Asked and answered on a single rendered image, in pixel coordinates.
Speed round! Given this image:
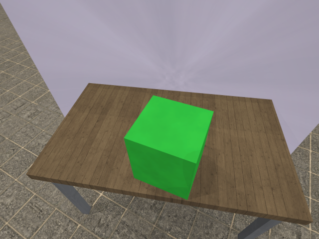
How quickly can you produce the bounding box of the table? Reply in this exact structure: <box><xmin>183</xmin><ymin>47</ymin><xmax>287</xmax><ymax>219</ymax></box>
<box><xmin>26</xmin><ymin>83</ymin><xmax>313</xmax><ymax>239</ymax></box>

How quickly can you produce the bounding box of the carton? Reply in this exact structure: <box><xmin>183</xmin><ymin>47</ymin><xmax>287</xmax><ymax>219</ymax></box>
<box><xmin>124</xmin><ymin>95</ymin><xmax>214</xmax><ymax>200</ymax></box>

